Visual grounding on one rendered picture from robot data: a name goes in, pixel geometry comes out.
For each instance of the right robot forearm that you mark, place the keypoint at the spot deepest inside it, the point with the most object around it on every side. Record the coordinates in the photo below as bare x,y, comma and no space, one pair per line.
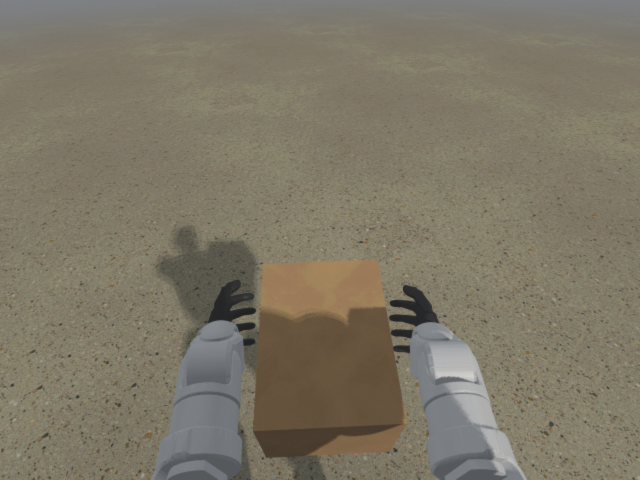
464,443

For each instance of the robot left hand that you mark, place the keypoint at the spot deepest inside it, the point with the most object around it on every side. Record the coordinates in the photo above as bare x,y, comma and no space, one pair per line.
225,301

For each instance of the carton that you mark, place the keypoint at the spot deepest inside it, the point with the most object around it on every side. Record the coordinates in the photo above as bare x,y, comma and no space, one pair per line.
326,380

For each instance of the robot right hand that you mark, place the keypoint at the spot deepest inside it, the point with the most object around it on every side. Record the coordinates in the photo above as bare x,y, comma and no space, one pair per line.
421,307

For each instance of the left robot forearm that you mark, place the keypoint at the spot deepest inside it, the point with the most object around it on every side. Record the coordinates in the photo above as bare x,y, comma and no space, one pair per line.
203,441

